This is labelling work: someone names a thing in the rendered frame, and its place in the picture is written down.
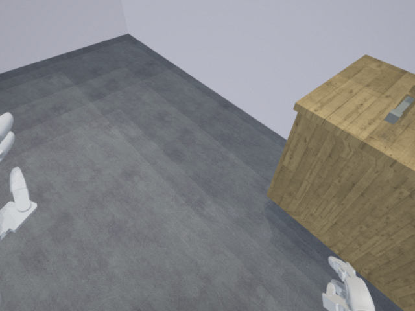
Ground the counter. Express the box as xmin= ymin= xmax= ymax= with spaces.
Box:
xmin=267 ymin=54 xmax=415 ymax=311

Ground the robot left hand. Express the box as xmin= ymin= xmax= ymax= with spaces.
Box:
xmin=0 ymin=112 xmax=37 ymax=242

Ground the tap lever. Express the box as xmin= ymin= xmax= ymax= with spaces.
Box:
xmin=384 ymin=97 xmax=414 ymax=124

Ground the robot right hand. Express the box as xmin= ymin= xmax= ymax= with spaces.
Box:
xmin=322 ymin=256 xmax=375 ymax=311

